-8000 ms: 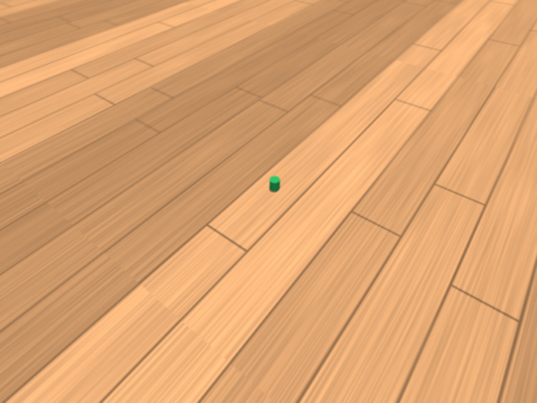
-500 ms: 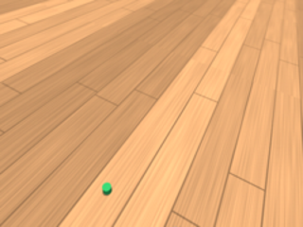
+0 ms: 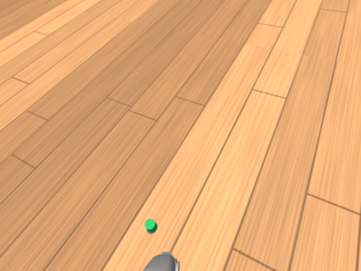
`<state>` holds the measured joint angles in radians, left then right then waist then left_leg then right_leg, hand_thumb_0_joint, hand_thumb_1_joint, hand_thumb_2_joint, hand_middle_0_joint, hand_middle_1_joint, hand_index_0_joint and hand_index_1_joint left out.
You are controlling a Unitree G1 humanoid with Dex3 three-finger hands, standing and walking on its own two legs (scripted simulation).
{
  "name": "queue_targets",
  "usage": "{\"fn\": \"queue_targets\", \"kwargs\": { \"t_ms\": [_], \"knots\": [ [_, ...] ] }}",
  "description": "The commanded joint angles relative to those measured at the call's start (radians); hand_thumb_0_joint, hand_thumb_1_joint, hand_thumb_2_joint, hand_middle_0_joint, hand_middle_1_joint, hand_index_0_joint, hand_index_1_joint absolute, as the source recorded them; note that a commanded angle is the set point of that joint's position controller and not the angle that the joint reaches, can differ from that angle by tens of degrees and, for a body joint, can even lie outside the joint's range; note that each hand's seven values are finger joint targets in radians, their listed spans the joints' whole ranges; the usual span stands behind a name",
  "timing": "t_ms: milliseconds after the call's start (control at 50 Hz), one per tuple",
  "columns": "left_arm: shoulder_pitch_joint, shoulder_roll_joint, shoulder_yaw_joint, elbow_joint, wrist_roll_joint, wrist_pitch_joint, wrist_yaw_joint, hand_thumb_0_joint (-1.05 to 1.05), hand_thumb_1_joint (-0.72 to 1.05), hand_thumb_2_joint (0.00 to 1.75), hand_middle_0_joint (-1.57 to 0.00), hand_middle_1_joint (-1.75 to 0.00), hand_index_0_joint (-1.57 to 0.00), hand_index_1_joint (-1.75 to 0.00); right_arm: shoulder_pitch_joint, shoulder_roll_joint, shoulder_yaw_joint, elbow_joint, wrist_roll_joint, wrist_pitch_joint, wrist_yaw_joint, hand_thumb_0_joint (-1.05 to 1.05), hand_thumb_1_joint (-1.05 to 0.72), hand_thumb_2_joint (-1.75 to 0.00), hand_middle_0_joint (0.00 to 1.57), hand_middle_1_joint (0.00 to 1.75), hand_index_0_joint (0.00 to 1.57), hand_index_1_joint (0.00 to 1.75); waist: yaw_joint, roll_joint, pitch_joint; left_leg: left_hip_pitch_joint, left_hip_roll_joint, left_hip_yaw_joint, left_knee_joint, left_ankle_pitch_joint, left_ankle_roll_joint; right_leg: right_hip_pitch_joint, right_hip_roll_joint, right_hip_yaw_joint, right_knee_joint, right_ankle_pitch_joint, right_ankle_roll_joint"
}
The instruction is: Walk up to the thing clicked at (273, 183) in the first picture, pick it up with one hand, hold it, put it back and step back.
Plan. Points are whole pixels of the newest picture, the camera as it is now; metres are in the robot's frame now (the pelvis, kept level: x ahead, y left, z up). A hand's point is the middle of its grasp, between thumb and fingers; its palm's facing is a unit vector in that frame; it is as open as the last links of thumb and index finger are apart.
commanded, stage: walk up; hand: left
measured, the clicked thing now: (151, 225) +0.40 +0.27 -0.72
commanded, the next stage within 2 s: stand in 1.64 s
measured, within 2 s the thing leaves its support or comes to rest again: neither
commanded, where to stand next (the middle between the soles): +0.02 +0.02 m, yaw +2 degrees
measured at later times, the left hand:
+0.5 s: hand out of the picture +0.02 +0.27 -0.15, palm faces -0.07 -0.93 -0.37, open 7.4 cm
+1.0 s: hand out of the picture +0.03 +0.24 -0.12, palm faces +0.00 -0.90 -0.44, open 7.4 cm
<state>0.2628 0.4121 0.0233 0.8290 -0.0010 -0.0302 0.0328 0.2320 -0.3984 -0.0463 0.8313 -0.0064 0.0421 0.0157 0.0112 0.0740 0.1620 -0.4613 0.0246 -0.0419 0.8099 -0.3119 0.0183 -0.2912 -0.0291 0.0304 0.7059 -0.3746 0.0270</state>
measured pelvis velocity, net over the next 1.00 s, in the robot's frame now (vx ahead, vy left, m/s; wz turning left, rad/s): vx -0.06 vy -0.03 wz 0.03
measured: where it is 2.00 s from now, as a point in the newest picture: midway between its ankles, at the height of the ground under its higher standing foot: outside the picture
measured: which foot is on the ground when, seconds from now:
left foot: up 0.00-0.02, down 0.04-0.40, up 0.42-0.54, down 0.56-0.86, up 0.88-1.00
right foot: down 0.00-0.06, up 0.08-0.34, down 0.36-0.60, up 0.62-0.82, down 0.84-1.00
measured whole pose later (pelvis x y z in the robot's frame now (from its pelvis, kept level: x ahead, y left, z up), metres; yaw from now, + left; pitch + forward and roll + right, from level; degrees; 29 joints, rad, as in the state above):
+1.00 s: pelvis -0.06 -0.03 +0.01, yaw +2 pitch -4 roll +0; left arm 0.21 0.36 0.04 0.92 0.03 -0.04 0.01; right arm 0.29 -0.45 -0.06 0.93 -0.03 0.05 0.01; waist -0.02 0.08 0.08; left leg -0.43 -0.04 -0.14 1.00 -0.45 0.02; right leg -0.31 -0.03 -0.05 0.63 -0.26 -0.01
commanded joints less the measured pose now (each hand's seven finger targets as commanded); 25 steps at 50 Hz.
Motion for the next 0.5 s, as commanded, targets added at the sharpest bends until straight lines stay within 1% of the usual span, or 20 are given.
{"fn": "queue_targets", "kwargs": {
  "t_ms": [0,20,40,60,80,120,140,160,240,280,300,320,340,360,380,400,420,440,460,480],
  "knots": [
    [-0.033,0.236,0.070,-0.090,-0.024,0.009,0.029,0.00,0.90,0.90,-0.20,-0.30,-0.20,-0.30,0.083,-0.204,-0.080,-0.042,-0.006,-0.034,-0.023,0.00,-0.90,-0.90,0.20,0.30,0.20,0.30,-0.039,-0.179,-0.220,0.229,-0.032,0.045,-0.263,0.427,0.019,0.019,-0.101,0.051,0.133,0.663,-0.121],
    [-0.018,0.197,0.063,-0.101,-0.034,0.013,0.029,0.00,0.90,0.90,-0.20,-0.30,-0.20,-0.30,0.080,-0.243,-0.090,-0.055,-0.012,-0.040,-0.024,0.00,-0.90,-0.90,0.20,0.30,0.20,0.30,-0.042,-0.073,-0.265,0.317,0.070,-0.075,-0.269,0.704,0.064,-0.045,-0.027,0.033,0.251,0.463,-0.074],
    [0.010,0.160,0.053,-0.098,-0.044,0.018,0.033,0.00,0.90,0.90,-0.20,-0.30,-0.20,-0.30,0.065,-0.290,-0.103,-0.077,-0.019,-0.045,-0.023,0.00,-0.90,-0.90,0.20,0.30,0.20,0.30,-0.036,0.060,-0.290,0.426,0.230,-0.284,-0.262,0.931,0.153,-0.199,0.083,0.019,0.401,0.042,-0.042],
    [0.022,0.172,0.058,-0.090,-0.039,0.029,0.049,0.00,0.90,0.90,-0.20,-0.30,-0.20,-0.30,0.075,-0.322,-0.107,-0.074,0.003,-0.043,-0.022,0.00,-0.90,-0.90,0.20,0.30,0.20,0.30,-0.051,0.141,-0.357,0.431,0.353,-0.415,-0.268,1.003,0.293,-0.195,0.109,0.052,0.523,-0.311,-0.053],
    [0.009,0.193,0.056,-0.064,-0.033,0.034,0.057,0.00,0.90,0.90,-0.20,-0.30,-0.20,-0.30,0.059,-0.309,-0.110,-0.068,0.004,-0.037,-0.024,0.00,-0.90,-0.90,0.20,0.30,0.20,0.30,-0.044,0.116,-0.324,0.339,0.359,-0.428,-0.293,0.883,0.313,-0.173,0.076,0.099,0.557,-0.320,-0.054],
    [0.003,0.211,0.074,-0.043,-0.032,0.042,0.041,0.00,0.90,0.90,-0.20,-0.30,-0.20,-0.30,-0.039,-0.226,-0.086,-0.103,-0.002,-0.028,-0.035,0.00,-0.90,-0.90,0.20,0.30,0.20,0.30,-0.020,0.065,-0.285,0.281,0.226,-0.221,-0.266,0.731,0.227,-0.165,0.072,0.102,0.575,-0.248,-0.062],
    [0.013,0.196,0.075,-0.038,-0.030,0.043,0.033,0.00,0.90,0.90,-0.20,-0.30,-0.20,-0.30,-0.042,-0.222,-0.081,-0.104,-0.005,-0.032,-0.039,0.00,-0.90,-0.90,0.20,0.30,0.20,0.30,-0.008,0.070,-0.281,0.278,0.213,-0.194,-0.244,0.703,0.213,-0.181,0.073,0.097,0.569,-0.212,-0.062],
    [0.019,0.185,0.072,-0.037,-0.028,0.045,0.027,0.00,0.90,0.90,-0.20,-0.30,-0.20,-0.30,-0.034,-0.227,-0.079,-0.095,-0.003,-0.037,-0.043,0.00,-0.90,-0.90,0.20,0.30,0.20,0.30,-0.004,0.067,-0.289,0.291,0.213,-0.193,-0.240,0.643,0.210,-0.179,0.069,0.090,0.523,-0.172,-0.060],
    [-0.036,0.165,0.074,-0.033,0.004,0.038,0.003,0.00,0.90,0.90,-0.20,-0.30,-0.20,-0.30,-0.008,-0.236,-0.074,-0.073,-0.016,-0.048,-0.043,0.00,-0.90,-0.90,0.20,0.30,0.20,0.30,-0.037,0.081,-0.273,0.319,0.227,-0.247,-0.278,0.288,0.210,-0.143,0.031,0.024,0.235,-0.178,-0.039],
    [0.001,0.168,0.081,-0.012,0.015,0.035,-0.007,0.00,0.90,0.90,-0.20,-0.30,-0.20,-0.30,-0.043,-0.257,-0.073,-0.080,-0.021,-0.047,-0.039,0.00,-0.90,-0.90,0.20,0.30,0.20,0.30,-0.020,0.097,-0.254,0.222,0.238,-0.259,-0.299,0.131,0.213,-0.043,0.040,-0.009,0.099,-0.197,-0.045],
    [0.052,0.156,0.085,0.016,0.019,0.032,-0.011,0.00,0.90,0.90,-0.20,-0.30,-0.20,-0.30,-0.082,-0.260,-0.068,-0.082,-0.020,-0.046,-0.037,0.00,-0.90,-0.90,0.20,0.30,0.20,0.30,0.016,0.101,-0.242,0.150,0.234,-0.243,-0.286,0.067,0.194,0.051,0.036,-0.020,-0.057,-0.123,-0.060],
    [0.076,0.163,0.092,0.043,0.030,0.027,-0.014,0.00,0.90,0.90,-0.20,-0.30,-0.20,-0.30,-0.095,-0.250,-0.062,-0.080,-0.019,-0.041,-0.033,0.00,-0.90,-0.90,0.20,0.30,0.20,0.30,0.030,0.067,-0.214,0.031,0.194,-0.196,-0.268,-0.023,0.150,0.155,0.050,-0.030,-0.149,-0.037,-0.077],
    [0.066,0.183,0.102,0.040,0.043,0.019,-0.015,0.00,0.90,0.90,-0.20,-0.30,-0.20,-0.30,-0.078,-0.208,-0.051,-0.071,-0.014,-0.039,-0.031,0.00,-0.90,-0.90,0.20,0.30,0.20,0.30,0.025,0.007,-0.180,-0.061,0.141,-0.144,-0.186,-0.063,0.089,0.193,0.010,0.080,-0.245,-0.091,-0.105],
    [0.018,0.246,0.118,0.017,0.059,0.013,-0.015,0.00,0.90,0.90,-0.20,-0.30,-0.20,-0.30,-0.063,-0.148,-0.033,-0.073,-0.007,-0.041,-0.032,0.00,-0.90,-0.90,0.20,0.30,0.20,0.30,0.009,-0.218,-0.117,-0.220,0.023,-0.051,-0.026,-0.187,0.017,0.152,-0.189,0.430,-0.365,-0.240,-0.181],
    [-0.067,0.313,0.124,-0.018,0.050,0.014,-0.020,0.00,0.90,0.90,-0.20,-0.30,-0.20,-0.30,-0.125,-0.195,-0.047,-0.068,-0.010,-0.047,-0.046,0.00,-0.90,-0.90,0.20,0.30,0.20,0.30,0.042,-0.223,-0.050,-0.095,-0.029,-0.051,0.079,-0.254,0.003,-0.141,-0.345,0.567,-0.449,-0.425,-0.285],
    [-0.157,0.316,0.115,-0.040,0.050,0.013,-0.023,0.00,0.90,0.90,-0.20,-0.30,-0.20,-0.30,-0.122,-0.244,-0.068,-0.035,-0.009,-0.056,-0.044,0.00,-0.90,-0.90,0.20,0.30,0.20,0.30,0.009,-0.204,0.005,0.081,-0.012,-0.073,0.147,-0.218,-0.003,-0.334,-0.360,0.566,-0.458,-0.434,-0.303],
    [-0.217,0.251,0.100,-0.048,0.044,0.011,-0.028,0.00,0.90,0.90,-0.20,-0.30,-0.20,-0.30,-0.074,-0.244,-0.069,-0.006,-0.001,-0.063,-0.034,0.00,-0.90,-0.90,0.20,0.30,0.20,0.30,-0.038,-0.153,0.022,0.162,-0.008,-0.049,0.107,-0.144,-0.002,-0.350,-0.284,0.409,-0.409,-0.332,-0.259],
    [-0.221,0.207,0.087,-0.043,0.037,0.005,-0.027,0.00,0.90,0.90,-0.20,-0.30,-0.20,-0.30,-0.052,-0.212,-0.059,0.012,0.003,-0.070,-0.025,0.00,-0.90,-0.90,0.20,0.30,0.20,0.30,-0.050,-0.121,0.016,0.153,-0.032,-0.022,0.041,-0.077,0.002,-0.262,-0.188,0.253,-0.349,-0.136,-0.206],
    [-0.202,0.181,0.085,-0.027,0.035,-0.002,-0.025,0.00,0.90,0.90,-0.20,-0.30,-0.20,-0.30,-0.028,-0.169,-0.043,0.026,0.008,-0.077,-0.020,0.00,-0.90,-0.90,0.20,0.30,0.20,0.30,-0.053,-0.160,-0.036,0.161,-0.037,0.011,-0.032,-0.004,0.007,-0.169,-0.154,0.192,-0.329,-0.026,-0.177],
    [-0.175,0.189,0.086,-0.014,0.033,-0.004,-0.031,0.00,0.90,0.90,-0.20,-0.30,-0.20,-0.30,-0.019,-0.156,-0.036,0.034,0.007,-0.082,-0.018,0.00,-0.90,-0.90,0.20,0.30,0.20,0.30,-0.036,-0.196,-0.071,0.209,-0.035,0.028,-0.082,0.025,0.004,-0.147,-0.141,0.180,-0.326,-0.034,-0.165]
  ]
}}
